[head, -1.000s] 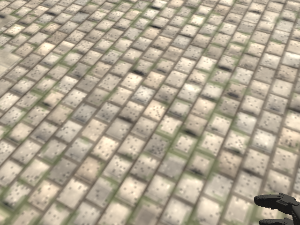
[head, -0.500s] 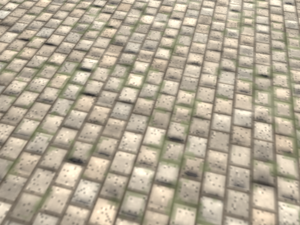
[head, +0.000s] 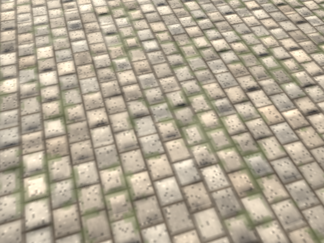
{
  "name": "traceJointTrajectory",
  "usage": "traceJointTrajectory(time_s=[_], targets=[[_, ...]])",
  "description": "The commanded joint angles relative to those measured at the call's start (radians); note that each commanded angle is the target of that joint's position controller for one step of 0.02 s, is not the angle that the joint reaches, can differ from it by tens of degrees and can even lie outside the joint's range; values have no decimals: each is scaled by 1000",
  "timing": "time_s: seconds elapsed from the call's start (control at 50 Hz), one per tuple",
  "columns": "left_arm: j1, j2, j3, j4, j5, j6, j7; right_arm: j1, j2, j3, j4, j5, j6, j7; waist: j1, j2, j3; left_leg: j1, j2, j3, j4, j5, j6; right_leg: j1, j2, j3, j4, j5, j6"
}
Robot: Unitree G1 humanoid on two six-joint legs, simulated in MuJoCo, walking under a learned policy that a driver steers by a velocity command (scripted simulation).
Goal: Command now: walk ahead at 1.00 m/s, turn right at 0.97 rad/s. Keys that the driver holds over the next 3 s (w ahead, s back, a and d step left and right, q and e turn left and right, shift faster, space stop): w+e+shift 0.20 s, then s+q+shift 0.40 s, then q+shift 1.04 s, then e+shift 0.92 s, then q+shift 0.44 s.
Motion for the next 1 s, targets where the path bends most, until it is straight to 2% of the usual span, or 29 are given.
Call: traceJointTrajectory(time_s=[0.02, 0.04, 0.06, 0.12, 0.18, 0.22, 0.24, 0.26, 0.28, 0.3, 0.32, 0.34, 0.36, 0.4, 0.46, 0.5, 0.54, 0.66, 0.68, 0.7, 0.72, 0.74, 0.76, 0.78, 0.8, 0.84, 0.9, 0.94, 1.0], targets=[[-119, -77, -45, -154, 7, 13, -29, 105, -4, 3, 20, 23, -34, 19, -8, 143, 9, 191, 252, -185, -257, 217, 91, -290, -102, 50, 0, 63, 2], [-149, -78, -49, -165, 6, 17, -31, 91, 6, 4, 32, 25, -37, 21, -1, 127, 19, 164, 203, -84, -280, 284, 71, -270, -84, 26, -22, 112, 1], [-157, -84, -58, -200, 4, 18, -37, 71, -33, 0, 26, 21, -49, 21, 31, 175, 36, 125, 237, -57, -293, 361, 80, -253, -106, 29, -86, 167, 2], [-278, -55, -66, -228, 4, 20, -51, 83, -51, -4, 53, 19, -54, 15, 18, 87, 124, 115, 184, 93, -365, 450, 64, -199, -81, -81, -333, 258, -10], [-308, -65, -74, -223, 0, 15, -61, 157, -119, -15, 77, 14, -46, -2, 22, 106, 110, 201, 176, 191, -265, 1052, 30, -15, 19, -214, -515, 239, -66], [-147, -35, -63, -164, 17, 3, -45, 164, -175, -27, 77, 20, -21, -20, 113, 143, 16, 220, 206, 176, -11, 1314, 33, 210, 96, -199, -589, 182, -89], [56, -11, -47, -91, 29, -8, -33, 144, -191, -27, 70, 25, -12, -25, 197, 148, -65, 149, 224, 143, 217, 1292, 50, 446, 114, -124, -668, 214, -112], [208, 13, -29, -19, 37, -20, -9, 127, -171, -20, 65, 37, -10, -17, 247, 116, -111, 38, 178, 161, 490, 1017, 50, 664, 80, -43, -840, 396, -129], [137, 80, -9, -9, 23, -20, 17, 173, -77, -9, 45, 37, -5, -8, 128, -124, -152, -250, -16, 156, 905, -216, 23, 906, -155, 169, -740, 1009, -112], [171, 135, 5, -54, 18, -25, 25, 316, -39, 19, 2, 111, 5, -15, 97, -120, -518, -436, -36, -110, 1233, -362, 21, 1215, -505, 530, -640, 1605, -348], [169, 85, 4, -83, -6, -14, 50, 180, -87, 15, -1, 105, 9, -29, 156, 62, -540, -401, -35, -209, 1214, -220, 22, 1051, -453, 472, -743, 1456, -311], [80, 38, -14, -55, -20, -20, 60, 179, -61, 17, 7, 99, 15, -25, 74, 86, -338, -386, 2, -196, 1077, -181, 20, 815, -421, 357, -827, 1263, -274], [22, -28, -37, -38, -20, -30, 62, 152, -47, 20, 18, 63, 23, -20, 15, 146, -182, -356, 43, -186, 923, -180, 19, 623, -370, 287, -889, 1110, -221], [-11, -86, -64, -20, -24, -52, 68, 219, -9, 17, 72, 26, 71, -9, -39, 135, -58, -180, 46, -170, 774, -175, 4, 352, -330, 126, -978, 1147, -169], [-57, -23, -39, -18, -21, -55, 65, 244, 16, -8, 58, 28, 99, -2, -83, 47, -110, -200, -8, -94, 759, -80, 4, 338, -288, -22, -990, 1211, -163], [-138, -64, -49, -37, -22, -38, 74, 236, 33, -14, 46, 36, 101, -2, -114, -2, -112, -206, -5, -63, 619, 49, 22, 335, -216, -140, -981, 1070, -115], [-165, -99, -57, -45, -26, -23, 87, 199, 43, -13, 33, 32, 108, 3, -101, -67, -89, -190, -8, -20, 456, 188, 35, 346, -167, -232, -957, 906, -80], [-85, -92, -39, -41, -30, 38, 99, 137, 17, -22, -44, 3, 137, 27, -46, -75, -58, -109, -25, 30, 237, 106, 95, 354, -283, -258, -730, 630, -60], [-91, -85, -35, -43, -32, 51, 99, 169, 15, -24, -46, 1, 132, 23, -71, -46, -49, -64, -29, 6, 161, 124, 123, 326, -280, -265, -638, 586, -31], [-82, -57, -23, -50, -26, 65, 95, 240, -35, -38, -36, 0, 121, 16, -106, 74, -33, 20, 29, -149, 72, 454, 179, 236, -215, -259, -449, 377, 29], [-39, -84, -26, -84, -17, 90, 78, 224, -127, -53, -42, 8, 117, 3, -41, 348, 0, 31, 233, -542, -21, 1112, 291, 60, 1, -247, -180, -397, 92], [87, -141, -51, -98, -12, 106, 79, 169, -228, -82, -83, 29, 115, 8, 16, 456, -161, 23, 340, -880, -177, 907, 447, 42, 102, 5, -7, -531, 130], [82, -96, -48, -75, -2, 99, 82, 99, -211, -92, -111, 28, 123, 3, 21, 281, -148, 17, 312, -840, -223, 467, 439, 4, 67, 82, 38, -414, 135], [-14, -70, -38, -82, 0, 86, 82, 48, -149, -78, -114, 17, 138, -6, 14, 148, -74, -46, 246, -733, -213, 219, 388, -19, 53, 90, 5, -297, 125], [-83, -60, -32, -90, 2, 73, 85, 0, -102, -66, -116, 22, 149, -9, 19, 75, -29, -89, 180, -629, -218, 101, 324, -21, 30, 87, -82, -204, 123], [-88, -69, -32, -85, 6, 75, 86, -42, -68, -65, -130, 36, 156, -4, 11, 99, -74, -93, 90, -520, -216, 47, 250, 61, 37, 59, -205, -121, 131], [-67, -107, -40, -84, -22, 82, 80, -5, -94, -86, -117, 39, 156, 12, -21, 124, -97, -36, 59, -539, -257, -89, 194, 124, 78, 48, -414, -154, 132], [-46, -107, -38, -86, -26, 78, 83, -18, -113, -98, -121, 37, 162, 17, -30, 179, -82, -43, 53, -578, -302, -206, 168, 170, 104, 42, -534, -172, 116], [102, -80, -27, -48, -22, 63, 97, -123, -116, -106, -153, 35, 160, 29, 19, 284, -85, -134, -6, -568, -371, -258, 72, 372, 160, 5, -775, -176, 69]])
